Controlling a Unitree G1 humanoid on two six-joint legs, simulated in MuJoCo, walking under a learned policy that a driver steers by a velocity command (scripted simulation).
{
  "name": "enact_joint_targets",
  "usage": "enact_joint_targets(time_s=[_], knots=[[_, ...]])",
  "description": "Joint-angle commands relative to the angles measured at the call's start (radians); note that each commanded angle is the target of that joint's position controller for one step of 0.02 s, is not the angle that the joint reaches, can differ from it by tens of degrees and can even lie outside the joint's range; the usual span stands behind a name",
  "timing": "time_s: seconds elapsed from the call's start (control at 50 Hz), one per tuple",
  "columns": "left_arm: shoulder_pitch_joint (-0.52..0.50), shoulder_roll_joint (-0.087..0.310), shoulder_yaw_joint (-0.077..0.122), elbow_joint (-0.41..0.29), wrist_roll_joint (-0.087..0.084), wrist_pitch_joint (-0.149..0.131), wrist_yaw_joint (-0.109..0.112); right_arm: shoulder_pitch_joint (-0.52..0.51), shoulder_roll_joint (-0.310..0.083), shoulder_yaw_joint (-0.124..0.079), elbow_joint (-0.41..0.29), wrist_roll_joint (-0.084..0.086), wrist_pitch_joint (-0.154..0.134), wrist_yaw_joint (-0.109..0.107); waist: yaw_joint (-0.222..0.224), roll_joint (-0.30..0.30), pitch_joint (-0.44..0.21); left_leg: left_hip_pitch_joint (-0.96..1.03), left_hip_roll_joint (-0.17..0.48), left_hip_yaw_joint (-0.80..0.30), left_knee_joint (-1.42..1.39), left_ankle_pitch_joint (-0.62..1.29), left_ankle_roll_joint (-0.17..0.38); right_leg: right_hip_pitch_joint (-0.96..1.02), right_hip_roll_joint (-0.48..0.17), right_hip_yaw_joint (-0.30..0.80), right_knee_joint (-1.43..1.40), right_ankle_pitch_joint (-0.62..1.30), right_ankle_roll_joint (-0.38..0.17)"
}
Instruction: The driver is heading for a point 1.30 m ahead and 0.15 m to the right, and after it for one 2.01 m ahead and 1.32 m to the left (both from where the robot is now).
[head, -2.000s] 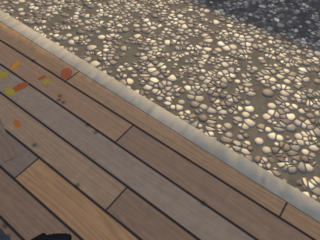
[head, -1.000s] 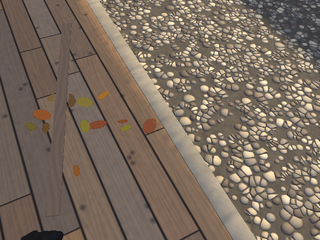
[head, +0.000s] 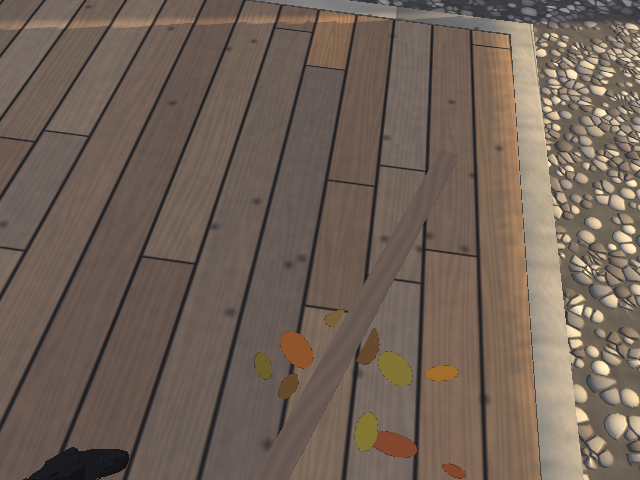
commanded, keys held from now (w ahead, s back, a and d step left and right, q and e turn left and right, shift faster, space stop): w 0.76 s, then w+e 0.24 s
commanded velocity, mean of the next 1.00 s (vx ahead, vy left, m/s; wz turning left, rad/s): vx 0.50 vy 0.00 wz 0.07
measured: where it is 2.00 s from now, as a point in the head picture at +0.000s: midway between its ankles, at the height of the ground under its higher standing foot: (330, 217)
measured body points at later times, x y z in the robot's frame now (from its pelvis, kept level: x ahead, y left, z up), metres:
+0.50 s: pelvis +0.29 -0.05 +0.00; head +0.31 -0.05 +0.45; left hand +0.29 +0.23 -0.12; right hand +0.49 -0.29 -0.10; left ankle +0.41 +0.13 -0.69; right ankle +0.26 -0.15 -0.75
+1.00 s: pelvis +0.56 +0.04 +0.00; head +0.58 +0.05 +0.45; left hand +0.70 +0.31 -0.11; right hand +0.62 -0.24 -0.12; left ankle +0.52 +0.12 -0.75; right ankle +0.70 -0.14 -0.67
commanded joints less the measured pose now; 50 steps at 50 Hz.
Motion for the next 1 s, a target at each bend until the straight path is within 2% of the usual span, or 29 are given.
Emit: enact_joint_targets(time_s=[0.02,0.08,0.12,0.16,0.18,0.2,0.22,0.24,0.26,0.28,0.3,0.34,0.38,0.42,0.48,0.56,0.62,0.66,0.68,0.7,0.72,0.74,0.76,0.78,0.8,0.84,0.88,0.94,1.0], knots=[[-0.084,0.039,0.002,-0.067,-0.009,-0.015,-0.012,-0.004,-0.168,-0.045,-0.047,0.004,-0.015,-0.013,-0.009,0.109,-0.034,-0.097,0.203,-0.140,-0.112,0.150,0.128,0.153,0.057,-0.051,-0.162,0.189,0.004],[-0.131,0.063,0.009,-0.085,-0.017,-0.025,-0.025,0.047,-0.159,-0.040,-0.008,0.009,-0.014,-0.012,-0.030,0.118,-0.017,-0.003,0.250,-0.192,-0.059,0.126,0.122,0.138,0.059,-0.034,-0.234,0.172,-0.028],[-0.124,0.082,0.017,-0.090,-0.016,-0.030,-0.030,0.058,-0.160,-0.041,0.008,0.005,-0.008,-0.013,-0.020,0.134,-0.011,0.071,0.284,-0.233,-0.017,0.169,0.112,0.136,0.063,-0.034,-0.264,0.087,-0.059],[-0.053,0.098,0.028,-0.076,-0.015,-0.035,-0.027,0.043,-0.163,-0.042,0.015,0.004,0.000,-0.013,0.022,0.161,-0.025,0.108,0.287,-0.241,0.050,0.316,0.092,0.221,0.082,-0.066,-0.300,0.008,-0.099],[0.047,0.124,0.044,-0.049,-0.009,-0.039,-0.022,0.031,-0.144,-0.034,0.012,0.001,0.002,-0.011,0.073,0.147,-0.087,0.101,0.238,-0.206,0.165,0.450,0.069,0.368,0.088,-0.079,-0.325,0.027,-0.131],[0.202,0.167,0.056,-0.030,0.004,-0.042,-0.017,0.021,-0.111,-0.018,-0.008,-0.011,0.002,-0.010,0.143,0.090,-0.233,-0.011,0.185,-0.154,0.403,0.378,0.034,0.629,-0.033,0.039,-0.278,0.072,-0.197],[0.337,0.250,0.084,0.006,0.009,-0.031,-0.017,0.161,-0.049,0.003,-0.006,0.010,-0.010,-0.009,0.129,-0.172,-0.396,-0.372,0.032,-0.042,0.778,-0.008,-0.059,1.018,-0.243,0.444,-0.316,-0.103,-0.369],[0.372,0.178,0.068,0.032,-0.025,-0.026,-0.029,0.149,-0.089,0.002,-0.001,0.014,-0.020,-0.009,0.144,-0.223,-0.377,-0.547,0.023,-0.077,0.906,-0.372,-0.069,1.042,-0.296,0.688,-0.465,-0.372,-0.384],[0.310,0.121,0.050,0.024,-0.034,-0.021,-0.026,0.032,-0.159,-0.017,-0.016,0.024,-0.022,-0.007,0.158,-0.108,-0.208,-0.624,0.081,-0.083,0.961,-0.305,-0.064,0.910,-0.270,0.584,-0.492,-0.478,-0.336],[0.242,0.103,0.040,0.009,-0.021,-0.013,-0.021,-0.049,-0.157,-0.015,-0.037,0.016,-0.024,-0.007,0.138,-0.036,-0.118,-0.614,0.128,-0.032,0.939,-0.228,-0.060,0.773,-0.231,0.465,-0.509,-0.417,-0.305],[0.201,0.083,0.031,0.010,-0.013,-0.008,-0.020,-0.091,-0.143,-0.015,-0.049,0.000,-0.028,-0.004,0.114,-0.011,-0.044,-0.598,0.161,-0.009,0.871,-0.174,-0.063,0.651,-0.192,0.378,-0.539,-0.319,-0.302],[0.171,0.058,0.020,0.011,-0.002,-0.013,-0.018,-0.062,-0.108,-0.014,-0.035,-0.004,-0.026,0.001,0.069,-0.050,-0.033,-0.500,0.205,0.003,0.780,-0.109,-0.069,0.543,-0.132,0.267,-0.580,-0.169,-0.285],[0.184,0.073,0.023,0.024,-0.013,-0.019,-0.017,-0.056,-0.076,-0.005,-0.028,-0.006,-0.022,0.002,0.061,-0.062,-0.038,-0.488,0.214,0.031,0.712,-0.080,-0.084,0.515,-0.119,0.190,-0.606,-0.046,-0.300],[0.203,0.105,0.031,0.039,-0.019,-0.019,-0.011,-0.119,-0.060,0.004,-0.049,-0.014,-0.025,0.001,0.074,-0.042,-0.027,-0.512,0.224,0.046,0.595,0.002,-0.101,0.517,-0.118,0.134,-0.628,0.051,-0.310],[0.235,0.125,0.035,0.059,-0.026,-0.009,-0.005,-0.218,-0.039,0.015,-0.066,-0.013,-0.036,0.010,0.107,-0.031,-0.018,-0.468,0.209,0.070,0.388,0.177,-0.109,0.518,-0.083,0.042,-0.635,0.106,-0.280],[0.320,0.143,0.038,0.100,-0.036,0.006,-0.002,-0.336,-0.041,0.018,-0.095,0.001,-0.047,0.028,0.151,-0.029,0.005,-0.415,0.174,0.091,0.235,0.278,-0.105,0.564,-0.104,0.020,-0.618,0.098,-0.265],[0.343,0.155,0.042,0.123,-0.040,0.025,0.004,-0.375,-0.061,0.012,-0.115,0.004,-0.053,0.042,0.139,-0.038,0.015,-0.420,0.163,0.084,0.171,0.196,-0.071,0.665,-0.150,0.036,-0.568,0.153,-0.244],[0.325,0.173,0.048,0.126,-0.040,0.036,0.010,-0.308,-0.094,-0.003,-0.100,0.001,-0.055,0.044,0.085,-0.050,-0.028,-0.303,0.133,0.110,0.137,0.135,-0.040,0.697,-0.152,0.022,-0.473,0.341,-0.220],[0.313,0.167,0.044,0.125,-0.040,0.040,0.013,-0.191,-0.127,-0.022,-0.064,-0.004,-0.055,0.038,0.020,-0.038,-0.101,-0.131,0.109,0.136,0.109,0.144,-0.012,0.673,-0.113,-0.017,-0.335,0.474,-0.197],[0.310,0.132,0.028,0.110,-0.026,0.040,0.015,-0.027,-0.180,-0.044,-0.025,-0.010,-0.052,0.028,-0.052,-0.009,-0.225,0.136,0.178,0.071,0.145,0.164,0.033,0.545,-0.066,-0.054,-0.116,0.400,-0.164],[0.403,0.033,-0.005,0.077,-0.013,0.022,0.011,0.089,-0.283,-0.067,-0.009,-0.026,-0.045,0.021,-0.044,0.198,-0.384,0.544,0.438,-0.336,0.145,0.064,0.179,0.143,0.076,-0.120,0.279,0.019,-0.088],[0.402,0.038,-0.008,0.092,-0.021,0.003,0.007,0.125,-0.228,-0.053,0.007,-0.007,-0.038,0.023,-0.055,0.297,-0.453,0.584,0.506,-0.608,0.003,-0.071,0.228,-0.016,0.133,-0.008,0.448,-0.508,-0.081],[0.320,0.128,0.018,0.068,-0.047,-0.010,-0.002,0.065,-0.177,-0.033,0.005,-0.001,-0.038,0.023,-0.054,0.217,-0.299,0.469,0.472,-0.504,-0.029,-0.156,0.185,-0.108,0.070,0.021,0.515,-0.472,-0.094],[0.250,0.130,0.018,0.050,-0.058,-0.013,-0.004,-0.008,-0.150,-0.023,-0.005,-0.004,-0.037,0.021,-0.031,0.162,-0.190,0.324,0.439,-0.365,-0.052,-0.120,0.155,-0.111,0.023,-0.008,0.488,-0.384,-0.102],[0.219,0.119,0.019,0.048,-0.045,-0.009,-0.002,-0.068,-0.122,-0.014,-0.005,-0.013,-0.040,0.024,-0.002,0.110,-0.111,0.190,0.400,-0.272,-0.094,-0.051,0.140,-0.081,-0.008,-0.020,0.429,-0.312,-0.097],[0.261,0.090,0.023,0.067,-0.039,0.019,0.000,-0.131,-0.087,-0.006,-0.001,-0.024,-0.057,0.028,0.056,0.148,-0.072,0.038,0.354,-0.151,-0.162,0.055,0.121,0.032,-0.045,-0.004,0.368,-0.226,-0.083],[0.277,0.058,0.020,0.075,-0.040,0.041,0.004,-0.138,-0.095,-0.012,0.020,-0.026,-0.075,0.027,0.076,0.136,-0.050,-0.023,0.347,-0.058,-0.207,0.135,0.128,0.048,-0.042,0.005,0.346,-0.171,-0.064],[0.209,0.052,0.023,0.051,-0.035,0.047,0.007,-0.118,-0.113,-0.019,0.055,-0.034,-0.083,0.016,0.065,0.097,-0.017,-0.004,0.343,0.045,-0.229,0.235,0.120,-0.024,-0.032,0.036,0.227,-0.024,-0.047],[0.132,0.032,0.016,0.029,-0.032,0.036,-0.009,-0.116,-0.128,-0.019,0.072,-0.029,-0.079,0.006,0.041,0.087,-0.001,0.012,0.311,0.155,-0.237,0.277,0.085,0.009,-0.015,-0.010,0.034,0.147,-0.054]])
